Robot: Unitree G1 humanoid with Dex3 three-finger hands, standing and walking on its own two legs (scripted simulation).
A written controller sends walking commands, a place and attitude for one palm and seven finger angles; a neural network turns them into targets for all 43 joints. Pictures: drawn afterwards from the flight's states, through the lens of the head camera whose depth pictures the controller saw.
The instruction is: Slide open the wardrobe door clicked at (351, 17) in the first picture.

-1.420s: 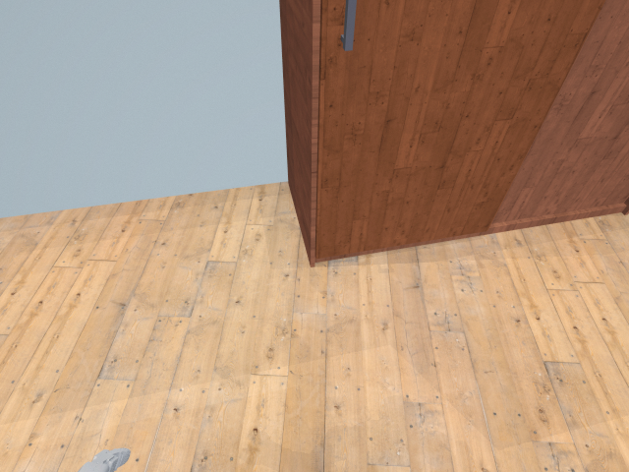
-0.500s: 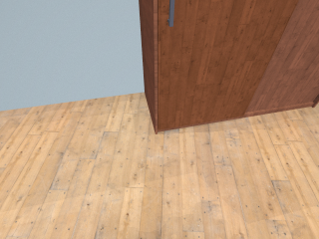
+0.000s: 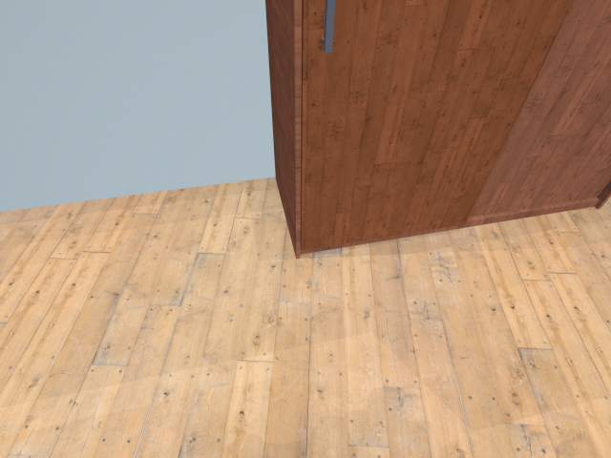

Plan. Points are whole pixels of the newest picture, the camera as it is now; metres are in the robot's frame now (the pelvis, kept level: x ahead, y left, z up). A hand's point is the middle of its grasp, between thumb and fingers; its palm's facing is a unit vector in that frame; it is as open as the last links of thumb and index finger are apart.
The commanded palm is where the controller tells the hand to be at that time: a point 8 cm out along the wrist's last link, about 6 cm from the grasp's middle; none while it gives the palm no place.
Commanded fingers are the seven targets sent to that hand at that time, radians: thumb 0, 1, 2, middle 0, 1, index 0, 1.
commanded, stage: look at it before walking up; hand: left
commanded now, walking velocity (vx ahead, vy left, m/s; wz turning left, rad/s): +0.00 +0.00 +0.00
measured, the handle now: out of the picture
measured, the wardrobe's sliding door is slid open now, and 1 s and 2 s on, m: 0.00 0.00 0.00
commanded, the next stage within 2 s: walk to a spot facing it in 0.02 s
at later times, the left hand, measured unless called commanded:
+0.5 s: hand out of the picture +0.06 +0.19 -0.18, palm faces -0.14 -0.95 -0.28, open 7.4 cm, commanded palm none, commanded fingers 0.00 0.90 0.90 -0.20 -0.30 -0.20 -0.30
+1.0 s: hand out of the picture +0.08 +0.19 -0.17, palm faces -0.30 -0.93 -0.22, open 7.4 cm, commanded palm none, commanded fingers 0.00 0.90 0.90 -0.20 -0.30 -0.20 -0.30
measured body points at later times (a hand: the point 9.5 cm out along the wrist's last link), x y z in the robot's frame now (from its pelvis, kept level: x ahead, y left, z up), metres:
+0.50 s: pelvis -0.02 -0.02 -0.02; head +0.01 -0.04 +0.42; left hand +0.06 +0.24 -0.16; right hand +0.03 -0.28 -0.18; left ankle +0.00 +0.12 -0.75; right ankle +0.00 -0.11 -0.75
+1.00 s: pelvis -0.02 +0.01 -0.01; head -0.01 +0.01 +0.44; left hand +0.10 +0.24 -0.15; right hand -0.02 -0.28 -0.13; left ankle +0.01 +0.13 -0.74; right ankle +0.00 -0.11 -0.75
